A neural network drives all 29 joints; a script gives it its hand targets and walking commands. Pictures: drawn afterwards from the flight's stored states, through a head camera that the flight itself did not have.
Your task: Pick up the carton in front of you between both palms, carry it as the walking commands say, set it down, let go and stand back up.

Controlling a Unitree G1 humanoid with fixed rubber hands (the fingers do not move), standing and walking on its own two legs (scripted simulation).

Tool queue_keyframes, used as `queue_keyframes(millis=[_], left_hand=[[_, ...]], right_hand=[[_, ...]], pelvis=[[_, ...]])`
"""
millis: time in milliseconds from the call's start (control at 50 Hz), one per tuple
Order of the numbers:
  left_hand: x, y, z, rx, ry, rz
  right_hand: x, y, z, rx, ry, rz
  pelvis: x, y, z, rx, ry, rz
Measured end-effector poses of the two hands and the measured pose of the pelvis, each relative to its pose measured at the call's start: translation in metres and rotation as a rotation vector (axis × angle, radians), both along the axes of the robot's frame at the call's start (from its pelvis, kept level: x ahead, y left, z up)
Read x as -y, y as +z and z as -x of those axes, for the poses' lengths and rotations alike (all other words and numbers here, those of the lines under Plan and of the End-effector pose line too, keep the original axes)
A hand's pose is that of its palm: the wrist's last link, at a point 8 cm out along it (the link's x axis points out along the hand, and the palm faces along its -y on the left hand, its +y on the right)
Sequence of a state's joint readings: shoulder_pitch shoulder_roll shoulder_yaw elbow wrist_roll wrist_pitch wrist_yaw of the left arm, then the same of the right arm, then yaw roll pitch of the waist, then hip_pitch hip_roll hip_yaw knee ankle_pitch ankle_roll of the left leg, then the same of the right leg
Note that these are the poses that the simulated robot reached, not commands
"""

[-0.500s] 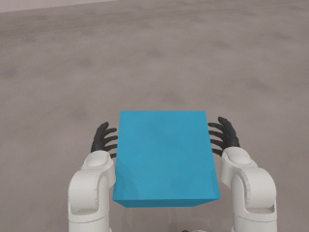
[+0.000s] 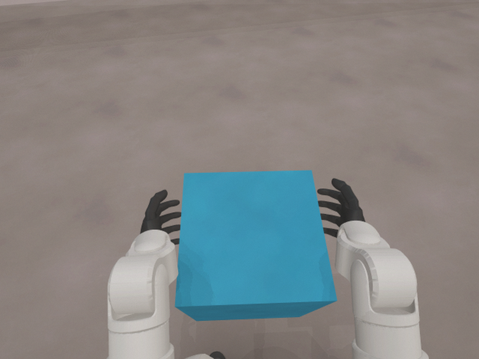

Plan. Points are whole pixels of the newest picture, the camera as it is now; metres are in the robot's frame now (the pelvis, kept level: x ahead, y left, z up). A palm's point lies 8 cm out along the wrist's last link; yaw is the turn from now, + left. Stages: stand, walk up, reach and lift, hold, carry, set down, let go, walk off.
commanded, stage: carry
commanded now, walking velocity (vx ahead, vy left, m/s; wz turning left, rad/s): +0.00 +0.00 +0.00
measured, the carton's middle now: (248, 253) +0.29 +0.01 -0.02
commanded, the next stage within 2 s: hold in 1.84 s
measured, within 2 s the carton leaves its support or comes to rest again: neither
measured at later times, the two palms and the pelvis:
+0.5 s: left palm (174, 157) +0.40 +0.13 +0.12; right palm (338, 150) +0.41 -0.15 +0.12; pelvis +0.15 -0.01 +0.01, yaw +0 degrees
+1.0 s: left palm (177, 168) +0.39 +0.13 +0.10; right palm (340, 160) +0.40 -0.16 +0.11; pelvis +0.14 -0.02 +0.01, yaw +0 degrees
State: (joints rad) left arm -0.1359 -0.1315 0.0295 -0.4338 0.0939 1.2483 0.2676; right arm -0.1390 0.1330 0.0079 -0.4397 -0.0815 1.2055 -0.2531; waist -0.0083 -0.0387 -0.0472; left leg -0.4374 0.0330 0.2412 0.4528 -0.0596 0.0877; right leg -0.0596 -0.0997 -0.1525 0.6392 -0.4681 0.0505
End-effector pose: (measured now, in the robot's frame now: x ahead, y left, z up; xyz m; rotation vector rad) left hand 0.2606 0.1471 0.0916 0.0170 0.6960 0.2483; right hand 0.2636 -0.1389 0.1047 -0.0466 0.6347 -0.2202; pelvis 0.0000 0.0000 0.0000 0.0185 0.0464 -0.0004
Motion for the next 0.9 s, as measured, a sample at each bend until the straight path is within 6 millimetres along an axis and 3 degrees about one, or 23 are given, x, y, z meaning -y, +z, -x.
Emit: queue_keyframes(millis=[120,360,460,680,900], left_hand=[[-0.003,-0.011,-0.047,-0.080,-0.019,0.019],[0.010,0.032,-0.118,0.072,-0.011,-0.027],[0.014,0.031,-0.139,0.044,-0.003,-0.036],[0.019,0.017,-0.154,0.007,0.006,-0.021],[0.019,0.017,-0.141,0.006,-0.001,-0.028]], right_hand=[[-0.005,-0.010,-0.044,-0.090,-0.002,-0.010],[0.008,0.023,-0.117,0.061,0.010,-0.046],[0.012,0.022,-0.138,0.035,0.012,-0.036],[0.017,0.011,-0.154,-0.002,0.008,-0.035],[0.018,0.011,-0.142,0.000,0.015,-0.026]], pelvis=[[-0.007,0.016,-0.038,-0.017,-0.014,0.022],[0.007,0.015,-0.122,-0.008,0.007,0.015],[0.012,0.013,-0.144,-0.016,0.009,0.016],[0.018,0.009,-0.152,-0.022,0.007,0.016],[0.019,0.008,-0.143,-0.008,0.008,0.015]])
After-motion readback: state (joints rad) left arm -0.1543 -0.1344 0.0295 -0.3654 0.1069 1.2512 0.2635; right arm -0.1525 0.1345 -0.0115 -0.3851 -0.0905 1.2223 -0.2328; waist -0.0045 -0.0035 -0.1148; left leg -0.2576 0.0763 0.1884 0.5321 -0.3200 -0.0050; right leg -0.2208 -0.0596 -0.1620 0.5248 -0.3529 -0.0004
